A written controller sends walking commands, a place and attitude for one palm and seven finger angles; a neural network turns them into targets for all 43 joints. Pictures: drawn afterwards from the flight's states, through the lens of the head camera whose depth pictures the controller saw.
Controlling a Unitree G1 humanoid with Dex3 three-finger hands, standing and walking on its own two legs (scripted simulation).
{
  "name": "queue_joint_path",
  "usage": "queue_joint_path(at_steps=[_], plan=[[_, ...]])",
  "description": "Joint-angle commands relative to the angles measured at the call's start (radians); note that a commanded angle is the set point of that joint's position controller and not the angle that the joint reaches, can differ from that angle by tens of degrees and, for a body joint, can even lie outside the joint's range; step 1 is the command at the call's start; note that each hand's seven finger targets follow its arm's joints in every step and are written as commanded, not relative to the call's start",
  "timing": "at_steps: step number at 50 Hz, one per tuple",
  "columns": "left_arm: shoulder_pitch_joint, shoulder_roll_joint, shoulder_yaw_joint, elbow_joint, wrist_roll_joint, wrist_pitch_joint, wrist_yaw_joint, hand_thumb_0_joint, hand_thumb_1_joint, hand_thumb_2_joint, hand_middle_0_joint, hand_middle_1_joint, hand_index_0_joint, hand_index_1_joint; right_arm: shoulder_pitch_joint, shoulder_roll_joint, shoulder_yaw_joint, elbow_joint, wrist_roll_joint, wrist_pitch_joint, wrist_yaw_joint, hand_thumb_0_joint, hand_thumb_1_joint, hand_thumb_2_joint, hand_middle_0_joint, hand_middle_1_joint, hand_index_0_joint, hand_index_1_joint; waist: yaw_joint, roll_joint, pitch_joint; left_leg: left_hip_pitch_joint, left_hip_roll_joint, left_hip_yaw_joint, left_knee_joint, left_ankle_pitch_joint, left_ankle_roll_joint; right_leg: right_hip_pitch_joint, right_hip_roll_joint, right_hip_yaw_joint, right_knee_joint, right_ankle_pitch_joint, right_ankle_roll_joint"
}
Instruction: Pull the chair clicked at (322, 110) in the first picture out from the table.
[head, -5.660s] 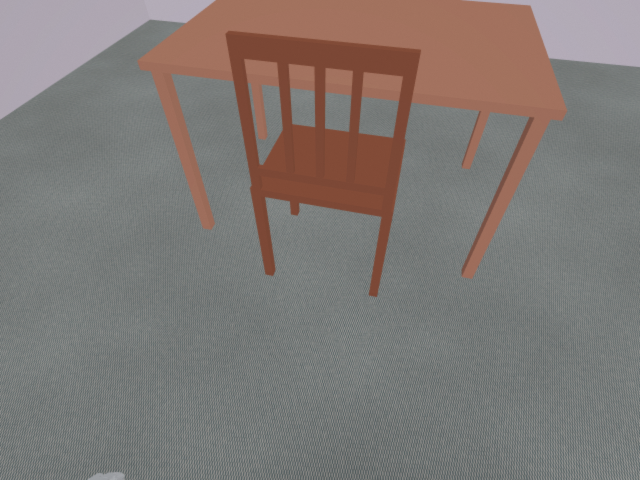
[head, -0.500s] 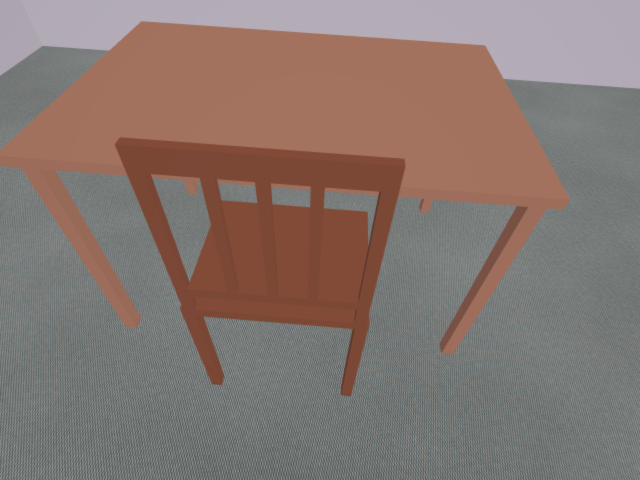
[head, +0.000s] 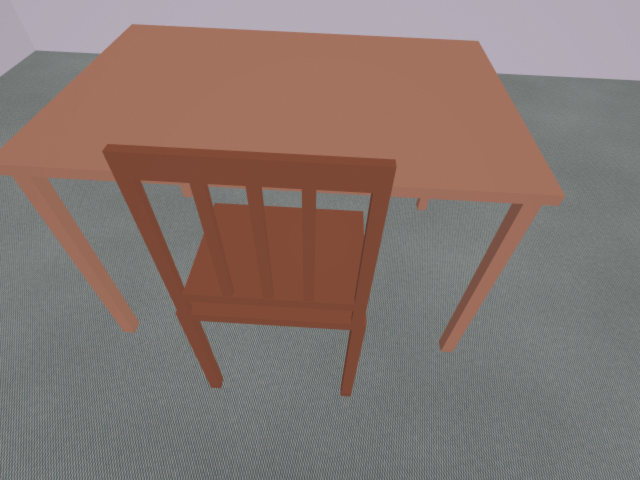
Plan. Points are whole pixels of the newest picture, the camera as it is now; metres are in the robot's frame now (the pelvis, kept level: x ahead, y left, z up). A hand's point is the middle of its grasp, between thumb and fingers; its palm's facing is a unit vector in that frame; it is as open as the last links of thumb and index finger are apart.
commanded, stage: look again from close up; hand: left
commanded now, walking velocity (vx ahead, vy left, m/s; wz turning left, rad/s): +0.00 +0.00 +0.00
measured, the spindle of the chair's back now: (262, 248) +0.52 +0.14 -0.08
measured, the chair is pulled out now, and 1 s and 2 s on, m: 0.00 0.00 0.00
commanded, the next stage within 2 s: shuffle to correct the standing spot in 0.68 s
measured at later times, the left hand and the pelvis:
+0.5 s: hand out of the picture -0.02 +0.14 -0.18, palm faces +0.03 -0.99 -0.16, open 7.4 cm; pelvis +0.01 -0.01 +0.00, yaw +0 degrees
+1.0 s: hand out of the picture -0.02 +0.13 -0.18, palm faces +0.04 -0.99 -0.17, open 7.4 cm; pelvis +0.03 -0.02 +0.00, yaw +0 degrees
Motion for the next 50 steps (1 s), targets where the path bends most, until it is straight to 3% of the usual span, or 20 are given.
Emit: queue_joint_path(at_steps=[1,2,14,22,26,37,39,41,43,46,48,50], plan=[[0.089,0.078,0.018,-0.012,0.001,-0.01,0.005,0.0,0.9,0.9,-0.2,-0.3,-0.2,-0.3,0.064,-0.095,-0.018,-0.017,-0.002,-0.011,-0.008,0.0,-0.9,-0.9,0.2,0.3,0.2,0.3,-0.004,0.001,0.053,0.0,0.15,-0.172,-0.119,-0.054,-0.044,-0.056,-0.053,0.048,-0.068,0.032,-0.055],[0.087,0.08,0.017,-0.014,0.001,-0.008,0.004,0.0,0.9,0.9,-0.2,-0.3,-0.2,-0.3,0.062,-0.094,-0.018,-0.019,0.0,-0.009,-0.008,0.0,-0.9,-0.9,0.2,0.3,0.2,0.3,-0.003,-0.005,0.075,-0.012,0.15,-0.171,-0.125,-0.073,-0.044,-0.064,-0.05,0.047,-0.073,0.018,-0.054],[0.086,0.074,0.019,-0.008,0.001,-0.01,0.004,0.0,0.9,0.9,-0.2,-0.3,-0.2,-0.3,0.072,-0.088,-0.014,-0.011,-0.002,-0.015,-0.012,0.0,-0.9,-0.9,0.2,0.3,0.2,0.3,-0.003,0.008,0.061,0.015,0.153,-0.165,-0.118,-0.007,-0.046,-0.056,-0.053,0.052,-0.073,0.05,-0.056],[0.085,0.075,0.019,-0.007,0.001,-0.01,0.003,0.0,0.9,0.9,-0.2,-0.3,-0.2,-0.3,0.074,-0.087,-0.016,-0.012,0.0,-0.01,-0.011,0.0,-0.9,-0.9,0.2,0.3,0.2,0.3,-0.003,-0.023,0.079,0.004,0.152,-0.165,-0.129,-0.061,-0.047,-0.067,-0.049,0.055,-0.088,0.014,-0.056],[0.087,0.073,0.019,-0.006,0.0,-0.01,0.003,0.0,0.9,0.9,-0.2,-0.3,-0.2,-0.3,0.078,-0.087,-0.014,-0.008,-0.002,-0.012,-0.012,0.0,-0.9,-0.9,0.2,0.3,0.2,0.3,-0.004,0.004,0.07,0.009,0.151,-0.167,-0.129,-0.054,-0.049,-0.065,-0.049,0.057,-0.084,0.021,-0.058],[0.09,0.076,0.018,-0.003,0.0,-0.011,0.001,0.0,0.9,0.9,-0.2,-0.3,-0.2,-0.3,0.079,-0.085,-0.012,-0.008,-0.001,-0.011,-0.013,0.0,-0.9,-0.9,0.2,0.3,0.2,0.3,-0.003,-0.003,0.081,0.009,0.15,-0.162,-0.125,-0.048,-0.05,-0.072,-0.049,0.057,-0.094,0.012,-0.059],[0.09,0.074,0.02,-0.001,0.0,-0.011,0.001,0.0,0.9,0.9,-0.2,-0.3,-0.2,-0.3,0.079,-0.086,-0.013,-0.009,-0.003,-0.013,-0.014,0.0,-0.9,-0.9,0.2,0.3,0.2,0.3,-0.004,0.004,0.058,0.025,0.15,-0.163,-0.121,-0.023,-0.05,-0.065,-0.049,0.06,-0.086,0.031,-0.06],[0.091,0.069,0.021,0.007,0.001,-0.011,-0.002,0.0,0.9,0.9,-0.2,-0.3,-0.2,-0.3,0.095,-0.085,-0.013,0.002,-0.006,-0.017,-0.016,0.0,-0.9,-0.9,0.2,0.3,0.2,0.3,-0.009,-0.006,0.032,0.043,0.158,-0.172,-0.127,-0.093,-0.045,-0.054,-0.041,0.044,-0.07,-0.011,-0.06],[0.086,0.068,0.026,0.002,0.007,-0.004,-0.007,0.0,0.9,0.9,-0.2,-0.3,-0.2,-0.3,0.097,-0.094,-0.021,0.004,-0.008,-0.012,-0.016,0.0,-0.9,-0.9,0.2,0.3,0.2,0.3,-0.008,0.012,0.077,-0.004,0.172,-0.198,-0.156,-0.263,-0.034,-0.082,-0.023,0.028,-0.041,-0.115,-0.063],[0.093,0.057,0.034,-0.003,0.014,0.004,-0.016,0.0,0.9,0.9,-0.2,-0.3,-0.2,-0.3,0.098,-0.111,-0.034,-0.002,-0.012,-0.007,-0.017,0.0,-0.9,-0.9,0.2,0.3,0.2,0.3,-0.005,0.056,0.131,-0.071,0.217,-0.263,-0.214,-0.435,-0.008,-0.116,0.004,-0.012,0.034,-0.174,-0.064],[0.114,0.054,0.039,-0.005,0.017,0.005,-0.021,0.0,0.9,0.9,-0.2,-0.3,-0.2,-0.3,0.092,-0.12,-0.04,-0.01,-0.013,-0.008,-0.016,0.0,-0.9,-0.9,0.2,0.3,0.2,0.3,0.006,0.06,0.142,-0.099,0.232,-0.279,-0.212,-0.471,0.011,-0.113,0.004,-0.027,0.052,-0.172,-0.066],[0.128,0.049,0.041,-0.006,0.015,-0.001,-0.024,0.0,0.9,0.9,-0.2,-0.3,-0.2,-0.3,0.092,-0.114,-0.042,-0.016,-0.013,-0.013,-0.018,0.0,-0.9,-0.9,0.2,0.3,0.2,0.3,0.008,0.048,0.138,-0.101,0.219,-0.265,-0.174,-0.421,0.011,-0.105,0.0,-0.006,0.038,-0.152,-0.075]])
